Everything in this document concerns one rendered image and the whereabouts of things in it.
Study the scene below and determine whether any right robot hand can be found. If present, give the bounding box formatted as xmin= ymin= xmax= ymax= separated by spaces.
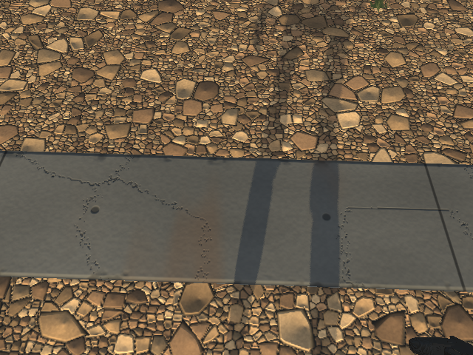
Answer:
xmin=409 ymin=336 xmax=473 ymax=355

